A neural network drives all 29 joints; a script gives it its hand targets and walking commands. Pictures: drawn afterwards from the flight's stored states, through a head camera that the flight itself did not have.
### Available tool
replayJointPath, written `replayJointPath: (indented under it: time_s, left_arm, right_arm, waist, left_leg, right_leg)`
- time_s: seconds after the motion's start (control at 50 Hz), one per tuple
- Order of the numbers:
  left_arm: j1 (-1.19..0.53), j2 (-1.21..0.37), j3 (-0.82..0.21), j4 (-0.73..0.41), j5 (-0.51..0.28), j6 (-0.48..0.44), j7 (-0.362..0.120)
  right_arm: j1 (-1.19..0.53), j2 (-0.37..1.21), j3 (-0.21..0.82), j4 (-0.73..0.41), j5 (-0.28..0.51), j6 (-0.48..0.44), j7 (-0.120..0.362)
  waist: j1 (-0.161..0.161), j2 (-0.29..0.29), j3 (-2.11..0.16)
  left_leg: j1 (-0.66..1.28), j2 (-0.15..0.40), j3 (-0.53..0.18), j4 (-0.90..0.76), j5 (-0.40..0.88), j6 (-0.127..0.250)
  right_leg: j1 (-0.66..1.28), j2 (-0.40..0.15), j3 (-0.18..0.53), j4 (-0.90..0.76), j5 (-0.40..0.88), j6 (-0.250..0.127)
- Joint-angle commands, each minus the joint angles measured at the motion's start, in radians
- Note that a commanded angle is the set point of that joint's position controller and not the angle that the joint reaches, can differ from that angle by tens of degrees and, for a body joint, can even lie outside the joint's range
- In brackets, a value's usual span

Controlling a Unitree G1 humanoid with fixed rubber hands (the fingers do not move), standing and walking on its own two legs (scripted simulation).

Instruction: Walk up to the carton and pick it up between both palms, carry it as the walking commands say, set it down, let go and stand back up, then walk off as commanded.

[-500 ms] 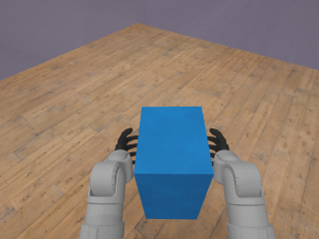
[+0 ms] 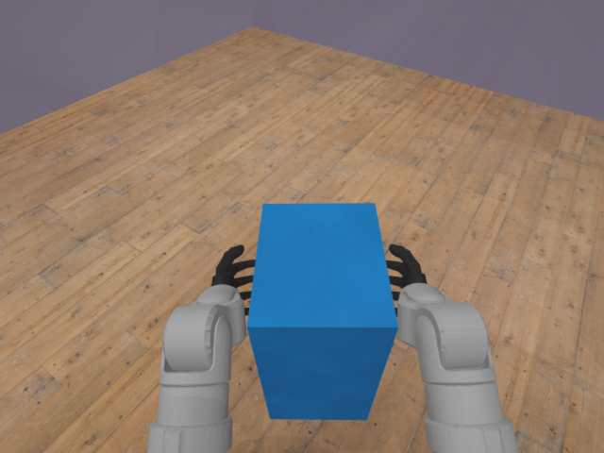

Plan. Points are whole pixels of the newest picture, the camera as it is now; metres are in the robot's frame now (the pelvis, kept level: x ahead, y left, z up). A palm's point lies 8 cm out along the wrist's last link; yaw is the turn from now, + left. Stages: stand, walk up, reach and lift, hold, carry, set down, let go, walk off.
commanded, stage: carry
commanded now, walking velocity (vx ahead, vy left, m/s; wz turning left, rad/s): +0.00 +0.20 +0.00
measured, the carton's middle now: (318, 319) +0.29 +0.00 +0.03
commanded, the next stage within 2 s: none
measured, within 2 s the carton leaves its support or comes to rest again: neither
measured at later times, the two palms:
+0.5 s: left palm (90, 338) +0.23 +0.27 +0.09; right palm (296, 337) +0.23 +0.03 +0.09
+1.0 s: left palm out of the picture +0.19 +0.41 +0.09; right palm (166, 372) +0.19 +0.17 +0.09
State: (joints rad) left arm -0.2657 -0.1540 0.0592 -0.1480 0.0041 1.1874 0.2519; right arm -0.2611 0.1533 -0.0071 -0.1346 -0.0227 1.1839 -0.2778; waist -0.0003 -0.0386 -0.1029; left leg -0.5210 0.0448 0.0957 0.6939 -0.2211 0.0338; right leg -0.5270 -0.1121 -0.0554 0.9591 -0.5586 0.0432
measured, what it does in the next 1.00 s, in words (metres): steps to the left: right foot, then left foot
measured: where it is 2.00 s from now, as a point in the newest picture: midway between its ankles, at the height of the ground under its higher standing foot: outside the picture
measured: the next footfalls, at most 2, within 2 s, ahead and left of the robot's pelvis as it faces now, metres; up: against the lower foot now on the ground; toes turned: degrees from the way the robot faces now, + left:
right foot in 0.08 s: +0.03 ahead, -0.09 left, +0.00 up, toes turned -6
left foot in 0.30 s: +0.07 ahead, +0.20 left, +0.00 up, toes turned +7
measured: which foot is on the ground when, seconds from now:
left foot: down 0.00-0.12, up 0.14-0.28, down 0.30-0.60, up 0.62-0.78, down 0.80-1.00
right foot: up 0.00-0.06, down 0.08-0.32, up 0.34-0.56, down 0.58-0.82, up 0.84-0.96, down 0.98-1.00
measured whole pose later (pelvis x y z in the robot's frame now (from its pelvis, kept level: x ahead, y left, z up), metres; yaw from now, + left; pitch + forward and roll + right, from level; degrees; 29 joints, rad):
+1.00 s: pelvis -0.10 +0.28 +0.00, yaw +0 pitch +3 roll +0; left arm -0.27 -0.16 0.06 -0.18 -0.02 1.16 0.26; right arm -0.27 0.16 -0.02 -0.18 -0.02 1.17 -0.28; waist 0.01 0.02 -0.06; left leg -0.51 0.00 0.13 0.66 -0.21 0.08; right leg -0.40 -0.08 -0.09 0.72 -0.37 0.00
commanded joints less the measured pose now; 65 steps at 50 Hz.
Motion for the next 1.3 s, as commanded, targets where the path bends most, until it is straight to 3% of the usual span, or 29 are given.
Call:
replayJointPath:
  time_s: [0.0,0.04,0.06,0.08,0.1,0.16,0.2,0.24,0.26,0.3,0.38,0.5,0.52,0.56,0.58,0.62,0.74,0.78,0.8,0.82,0.88,0.94,0.98,1.0,1.1,1.14,1.16,1.22,1.28]
  left_arm:
    - [-0.548,-1.054,-0.541,-0.259,-0.315,-0.080,-0.150]
    - [-0.507,-1.071,-0.539,-0.261,-0.320,-0.096,-0.155]
    - [-0.510,-1.055,-0.529,-0.265,-0.316,-0.106,-0.154]
    - [-0.515,-1.039,-0.507,-0.256,-0.310,-0.110,-0.158]
    - [-0.453,-1.048,-0.504,-0.253,-0.288,-0.124,-0.159]
    - [-0.472,-1.040,-0.508,-0.313,-0.294,-0.124,-0.156]
    - [-0.427,-1.005,-0.484,-0.277,-0.265,-0.107,-0.149]
    - [-0.389,-0.985,-0.501,-0.224,-0.242,-0.079,-0.135]
    - [-0.378,-0.977,-0.492,-0.210,-0.233,-0.070,-0.135]
    - [-0.390,-0.957,-0.510,-0.241,-0.224,-0.057,-0.121]
    - [-0.500,-1.015,-0.539,-0.242,-0.262,-0.063,-0.144]
    - [-0.497,-1.022,-0.515,-0.252,-0.304,-0.080,-0.151]
    - [-0.475,-1.033,-0.496,-0.227,-0.303,-0.079,-0.153]
    - [-0.441,-0.993,-0.449,-0.177,-0.274,-0.087,-0.159]
    - [-0.440,-1.035,-0.470,-0.243,-0.283,-0.107,-0.158]
    - [-0.425,-1.040,-0.469,-0.237,-0.279,-0.095,-0.156]
    - [-0.408,-1.004,-0.473,-0.242,-0.231,-0.083,-0.126]
    - [-0.380,-0.968,-0.462,-0.247,-0.215,-0.076,-0.117]
    - [-0.328,-0.953,-0.455,-0.203,-0.186,-0.056,-0.111]
    - [-0.322,-0.940,-0.439,-0.198,-0.180,-0.050,-0.115]
    - [-0.414,-1.011,-0.470,-0.198,-0.246,-0.056,-0.140]
    - [-0.579,-1.051,-0.521,-0.333,-0.325,-0.096,-0.158]
    - [-0.504,-1.047,-0.481,-0.244,-0.296,-0.095,-0.158]
    - [-0.503,-1.062,-0.498,-0.245,-0.291,-0.100,-0.157]
    - [-0.454,-1.037,-0.502,-0.229,-0.277,-0.089,-0.144]
    - [-0.421,-1.014,-0.513,-0.216,-0.264,-0.073,-0.134]
    - [-0.384,-1.001,-0.523,-0.230,-0.245,-0.071,-0.128]
    - [-0.470,-1.013,-0.529,-0.289,-0.269,-0.081,-0.138]
    - [-0.513,-1.041,-0.545,-0.319,-0.316,-0.093,-0.153]
  right_arm:
    - [-0.458,1.039,0.383,-0.250,0.242,-0.097,0.149]
    - [-0.531,1.015,0.412,-0.351,0.254,-0.124,0.141]
    - [-0.536,1.000,0.412,-0.359,0.242,-0.129,0.134]
    - [-0.487,1.027,0.416,-0.300,0.225,-0.119,0.134]
    - [-0.530,0.991,0.443,-0.366,0.239,-0.127,0.143]
    - [-0.490,1.012,0.458,-0.338,0.252,-0.115,0.145]
    - [-0.473,0.993,0.467,-0.330,0.260,-0.099,0.150]
    - [-0.429,0.964,0.444,-0.303,0.250,-0.082,0.150]
    - [-0.440,0.963,0.433,-0.292,0.248,-0.078,0.150]
    - [-0.419,0.909,0.394,-0.261,0.244,-0.071,0.156]
    - [-0.461,1.016,0.414,-0.267,0.262,-0.076,0.172]
    - [-0.473,1.002,0.405,-0.316,0.238,-0.099,0.145]
    - [-0.461,1.015,0.412,-0.296,0.234,-0.093,0.139]
    - [-0.443,0.998,0.426,-0.271,0.214,-0.082,0.134]
    - [-0.479,1.025,0.460,-0.319,0.250,-0.089,0.146]
    - [-0.466,1.016,0.437,-0.297,0.236,-0.089,0.148]
    - [-0.493,0.974,0.447,-0.325,0.285,-0.078,0.161]
    - [-0.448,0.977,0.451,-0.281,0.295,-0.062,0.165]
    - [-0.423,0.942,0.432,-0.242,0.283,-0.048,0.167]
    - [-0.426,0.957,0.442,-0.223,0.289,-0.042,0.170]
    - [-0.432,1.030,0.425,-0.226,0.267,-0.056,0.164]
    - [-0.501,1.048,0.406,-0.290,0.255,-0.098,0.151]
    - [-0.511,1.023,0.422,-0.296,0.243,-0.090,0.148]
    - [-0.519,1.006,0.416,-0.308,0.235,-0.089,0.150]
    - [-0.513,0.969,0.437,-0.357,0.252,-0.096,0.144]
    - [-0.424,0.942,0.394,-0.273,0.230,-0.084,0.144]
    - [-0.421,0.920,0.402,-0.311,0.239,-0.085,0.151]
    - [-0.421,1.012,0.407,-0.275,0.258,-0.083,0.165]
    - [-0.456,1.017,0.405,-0.321,0.255,-0.103,0.161]
  waist:
    - [0.002,0.271,-0.460]
    - [0.036,0.144,-0.497]
    - [0.043,-0.043,-0.442]
    - [0.023,-0.324,-0.393]
    - [0.026,-0.339,-0.365]
    - [0.019,-0.106,-0.364]
    - [0.014,-0.212,-0.352]
    - [0.002,-0.163,-0.356]
    - [0.003,-0.016,-0.359]
    - [0.013,0.446,-0.365]
    - [0.004,0.142,-0.373]
    - [0.015,0.217,-0.430]
    - [0.030,0.095,-0.436]
    - [0.017,-0.381,-0.379]
    - [0.031,-0.342,-0.359]
    - [0.027,-0.082,-0.316]
    - [0.005,-0.078,-0.341]
    - [0.016,0.079,-0.416]
    - [0.020,0.269,-0.400]
    - [0.009,0.334,-0.391]
    - [0.001,0.159,-0.417]
    - [0.022,0.168,-0.409]
    - [0.032,-0.308,-0.333]
    - [0.020,-0.284,-0.286]
    - [-0.007,-0.102,-0.348]
    - [-0.003,0.315,-0.392]
    - [-0.001,0.369,-0.409]
    - [-0.003,0.147,-0.390]
    - [0.005,0.195,-0.439]
  left_leg:
    - [0.245,0.180,-0.199,-0.325,0.050,0.065]
    - [0.174,0.125,-0.108,-0.205,0.094,-0.009]
    - [0.006,0.056,-0.050,-0.061,0.013,-0.046]
    - [-0.224,0.004,-0.029,0.127,-0.245,-0.052]
    - [-0.286,0.016,-0.099,0.242,-0.298,-0.047]
    - [-0.126,0.038,-0.119,0.269,-0.112,-0.034]
    - [0.030,0.024,-0.057,0.095,-0.107,-0.039]
    - [0.227,-0.024,-0.013,-0.146,-0.049,-0.021]
    - [0.338,0.001,-0.033,-0.260,-0.024,-0.031]
    - [0.464,0.306,-0.417,-0.338,0.183,0.087]
    - [0.313,0.208,-0.267,-0.364,0.022,0.116]
    - [0.301,0.152,-0.161,-0.432,0.134,0.018]
    - [0.240,0.121,-0.091,-0.340,0.117,-0.018]
    - [-0.148,0.020,-0.042,-0.003,-0.192,-0.066]
    - [-0.226,0.006,-0.095,0.137,-0.255,-0.034]
    - [-0.221,0.036,-0.144,0.292,-0.122,-0.029]
    - [0.180,-0.043,0.034,-0.191,-0.029,-0.030]
    - [0.439,0.104,-0.099,-0.202,0.443,-0.007]
    - [0.482,0.252,-0.292,-0.202,0.663,0.050]
    - [0.470,0.285,-0.369,-0.257,0.598,0.118]
    - [0.438,0.231,-0.267,-0.250,0.471,0.136]
    - [0.180,0.142,-0.115,-0.233,0.144,0.007]
    - [-0.138,-0.015,-0.005,0.124,-0.246,-0.052]
    - [-0.078,0.039,-0.137,0.240,-0.286,-0.033]
    - [0.320,-0.001,-0.044,-0.172,-0.075,-0.012]
    - [0.515,0.279,-0.426,-0.315,0.273,0.079]
    - [0.487,0.296,-0.438,-0.340,0.191,0.126]
    - [0.412,0.236,-0.341,-0.401,0.084,0.054]
    - [0.373,0.174,-0.247,-0.430,0.067,0.032]
  right_leg:
    - [0.167,0.080,-0.065,-0.135,0.057,-0.047]
    - [0.416,0.033,-0.019,-0.523,0.220,-0.090]
    - [0.507,-0.135,0.227,-0.630,0.202,-0.122]
    - [0.579,-0.384,0.508,-0.623,0.517,-0.208]
    - [0.506,-0.457,0.553,-0.629,0.555,-0.283]
    - [0.423,-0.310,0.267,-0.533,0.684,-0.208]
    - [0.343,-0.243,0.128,-0.467,0.729,-0.143]
    - [0.236,-0.182,0.050,-0.376,0.585,-0.082]
    - [0.172,-0.124,-0.015,-0.263,0.428,-0.057]
    - [-0.149,0.053,-0.078,0.091,-0.144,0.007]
    - [-0.040,0.031,-0.017,0.228,0.031,-0.035]
    - [0.311,0.101,-0.113,-0.379,0.073,-0.078]
    - [0.452,0.051,-0.070,-0.644,0.174,-0.104]
    - [0.662,-0.383,0.454,-0.609,0.573,-0.218]
    - [0.611,-0.458,0.486,-0.602,0.711,-0.319]
    - [0.534,-0.397,0.317,-0.607,0.662,-0.280]
    - [0.357,-0.201,0.045,-0.348,0.865,-0.117]
    - [0.183,-0.097,-0.028,-0.195,0.493,-0.029]
    - [0.037,-0.017,-0.069,-0.094,0.160,0.005]
    - [0.005,0.055,-0.073,-0.088,-0.112,0.017]
    - [0.045,0.060,-0.061,-0.085,-0.041,-0.025]
    - [0.353,0.017,-0.047,-0.506,0.237,-0.073]
    - [0.436,-0.397,0.486,-0.654,0.379,-0.228]
    - [0.274,-0.464,0.529,-0.655,0.317,-0.283]
    - [0.170,-0.156,0.021,-0.337,0.418,-0.056]
    - [-0.104,0.039,-0.084,0.019,-0.057,0.020]
    - [-0.105,0.050,-0.047,0.161,-0.126,0.004]
    - [-0.037,0.049,-0.029,0.166,0.018,-0.040]
    - [0.086,0.061,-0.049,0.048,0.056,-0.045]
